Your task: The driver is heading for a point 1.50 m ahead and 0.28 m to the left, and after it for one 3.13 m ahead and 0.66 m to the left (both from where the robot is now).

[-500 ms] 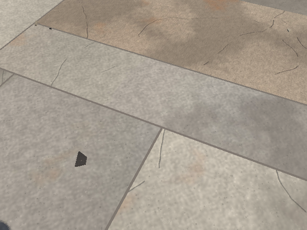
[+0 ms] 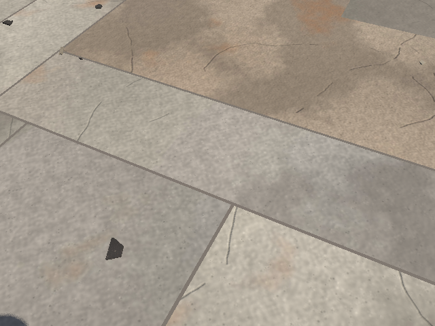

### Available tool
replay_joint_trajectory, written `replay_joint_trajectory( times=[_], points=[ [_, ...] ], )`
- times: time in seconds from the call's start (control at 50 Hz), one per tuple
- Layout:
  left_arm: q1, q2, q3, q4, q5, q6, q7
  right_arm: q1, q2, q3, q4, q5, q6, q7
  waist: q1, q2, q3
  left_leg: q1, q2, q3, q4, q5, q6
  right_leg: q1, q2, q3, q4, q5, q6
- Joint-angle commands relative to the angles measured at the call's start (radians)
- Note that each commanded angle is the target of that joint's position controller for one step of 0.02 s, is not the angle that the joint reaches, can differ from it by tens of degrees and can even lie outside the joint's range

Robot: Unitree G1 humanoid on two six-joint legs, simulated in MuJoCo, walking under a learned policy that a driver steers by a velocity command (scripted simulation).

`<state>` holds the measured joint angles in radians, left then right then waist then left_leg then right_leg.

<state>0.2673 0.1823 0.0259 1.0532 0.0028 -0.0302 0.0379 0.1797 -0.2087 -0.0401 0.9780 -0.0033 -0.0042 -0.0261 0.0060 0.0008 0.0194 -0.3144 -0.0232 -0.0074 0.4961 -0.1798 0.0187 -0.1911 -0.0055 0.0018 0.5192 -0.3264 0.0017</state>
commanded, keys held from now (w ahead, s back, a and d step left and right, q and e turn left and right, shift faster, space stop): shift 0.56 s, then w+shift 0.44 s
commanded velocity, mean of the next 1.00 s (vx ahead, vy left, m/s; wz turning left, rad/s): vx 0.24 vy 0.00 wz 0.00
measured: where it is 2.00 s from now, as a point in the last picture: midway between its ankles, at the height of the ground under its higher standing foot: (212, 247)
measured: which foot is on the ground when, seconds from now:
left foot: down 0.00-0.64, up 0.66-0.88, down 0.90-1.00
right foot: down 0.00-0.90, up 0.92-1.00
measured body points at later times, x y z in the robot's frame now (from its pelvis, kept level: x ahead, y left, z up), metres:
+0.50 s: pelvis +0.01 -0.01 +0.00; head +0.02 -0.01 +0.45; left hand +0.01 +0.23 -0.16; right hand +0.08 -0.25 -0.15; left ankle +0.05 +0.11 -0.74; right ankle -0.03 -0.12 -0.74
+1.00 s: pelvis +0.14 +0.07 -0.01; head +0.15 +0.09 +0.44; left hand +0.21 +0.33 -0.15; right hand +0.17 -0.19 -0.14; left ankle +0.12 +0.17 -0.73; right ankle +0.06 -0.08 -0.62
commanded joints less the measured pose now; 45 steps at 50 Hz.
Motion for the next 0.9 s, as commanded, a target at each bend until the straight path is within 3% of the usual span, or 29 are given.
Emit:
replay_joint_trajectory(
  times=[0.02,0.56,0.58,0.6,0.62,0.64,0.66,0.68,0.7,0.74,0.76,0.8,0.84,0.86,0.88,0.9],
  points=[
    [0.06,0.103,0.018,-0.013,-0.001,-0.001,0.002,0.001,-0.091,-0.018,-0.025,0.003,-0.004,-0.006,0.001,-0.003,-0.036,0.144,0.051,-0.051,-0.034,0.2,0.048,-0.088,-0.041,0.034,-0.103,0.184,-0.032],
    [0.098,0.068,0.011,0.038,0.001,0.005,0.007,-0.018,-0.074,-0.018,0.085,0.005,0.011,-0.017,-0.007,-0.002,0.022,0.144,0.048,-0.052,-0.063,0.093,0.032,-0.086,-0.022,0.012,-0.149,0.088,-0.027],
    [0.139,0.073,0.016,0.055,-0.003,0.008,0.009,0.015,-0.07,-0.019,0.104,0.008,0.013,-0.018,-0.002,-0.013,-0.018,0.146,0.016,-0.02,-0.044,-0.147,0.036,-0.069,-0.011,0.005,-0.157,-0.119,-0.045],
    [0.147,0.109,0.028,0.048,-0.014,0.01,0.012,0.029,-0.092,-0.03,0.107,0.02,0.011,-0.017,0.002,-0.04,0.017,0.074,-0.01,0.004,-0.006,-0.425,0.044,-0.087,-0.027,0.044,-0.166,-0.367,-0.082],
    [0.188,0.137,0.037,0.041,-0.023,0.004,0.013,-0.018,-0.109,-0.034,0.081,0.026,-0.001,-0.013,0.032,-0.052,0.08,-0.062,0.001,-0.011,0.029,-0.55,0.049,-0.085,-0.09,0.139,-0.22,-0.561,-0.131],
    [0.236,0.186,0.052,0.044,-0.031,-0.014,0.012,-0.12,-0.077,-0.025,0.025,0.038,-0.026,-0.004,0.072,-0.13,0.135,-0.203,0.004,0.025,0.122,-0.43,0.033,-0.015,-0.219,0.317,-0.335,-0.638,-0.198],
    [0.194,0.227,0.07,0.03,-0.037,-0.033,0.013,-0.18,-0.048,-0.016,-0.008,0.05,-0.051,0.01,0.067,-0.217,0.185,-0.306,0.036,0.046,0.275,-0.204,0.032,0.025,-0.362,0.483,-0.435,-0.569,-0.255],
    [0.184,0.205,0.069,0.019,-0.022,-0.049,0.012,-0.202,-0.081,-0.027,-0.017,0.043,-0.068,0.019,0.068,-0.171,0.188,-0.408,0.086,-0.006,0.394,-0.204,0.041,0.076,-0.407,0.529,-0.451,-0.465,-0.27],
    [0.161,0.168,0.061,0.003,-0.015,-0.064,0.006,-0.18,-0.083,-0.032,-0.016,0.042,-0.08,0.025,0.044,-0.128,0.169,-0.479,0.114,-0.026,0.479,-0.202,0.048,0.133,-0.395,0.5,-0.431,-0.393,-0.254],
    [0.116,0.15,0.057,-0.029,-0.033,-0.072,-0.008,-0.137,-0.065,-0.028,-0.015,0.045,-0.097,0.033,0.016,-0.122,0.132,-0.433,0.144,-0.02,0.368,-0.165,0.051,0.137,-0.332,0.357,-0.411,-0.284,-0.193],
    [0.111,0.151,0.058,-0.039,-0.038,-0.072,-0.01,-0.148,-0.063,-0.029,-0.016,0.041,-0.105,0.036,0.021,-0.125,0.113,-0.324,0.124,0.019,0.274,-0.14,0.042,0.093,-0.278,0.273,-0.408,-0.225,-0.167],
    [0.11,0.184,0.065,-0.05,-0.036,-0.066,-0.015,-0.123,-0.046,-0.026,-0.005,0.041,-0.109,0.043,0.006,-0.149,0.099,-0.112,0.066,0.11,0.178,-0.127,0.017,-0.034,-0.222,0.172,-0.383,-0.204,-0.165],
    [0.104,0.202,0.068,-0.063,-0.045,-0.066,-0.019,-0.02,-0.053,-0.032,0.028,0.046,-0.101,0.044,-0.045,-0.13,0.097,0.092,0.024,0.17,0.109,-0.083,0.007,-0.159,-0.209,0.133,-0.315,-0.215,-0.177],
    [0.09,0.201,0.066,-0.073,-0.04,-0.069,-0.02,0.079,-0.079,-0.047,0.055,0.048,-0.097,0.037,-0.096,-0.113,0.069,0.223,-0.005,0.186,0.093,-0.084,0.016,-0.212,-0.194,0.112,-0.233,-0.109,-0.172],
    [0.048,0.181,0.056,-0.089,-0.028,-0.073,-0.024,0.26,-0.128,-0.073,0.101,0.052,-0.099,0.03,-0.192,-0.064,-0.009,0.426,0.006,0.139,0.072,-0.099,0.042,-0.291,-0.156,0.057,0.003,0.123,-0.15],
    [-0.044,0.095,0.032,-0.141,-0.004,-0.08,-0.028,0.47,-0.243,-0.1,0.137,0.035,-0.102,0.023,-0.286,0.195,-0.091,0.587,0.229,-0.212,-0.047,-0.345,0.118,-0.494,-0.076,-0.05,0.525,0.17,-0.085]
  ],
)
